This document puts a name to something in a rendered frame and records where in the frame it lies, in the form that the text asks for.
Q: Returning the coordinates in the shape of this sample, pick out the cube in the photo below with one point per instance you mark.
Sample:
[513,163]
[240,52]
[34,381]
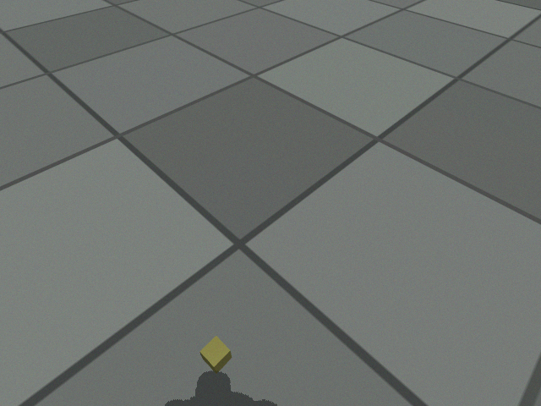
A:
[216,354]

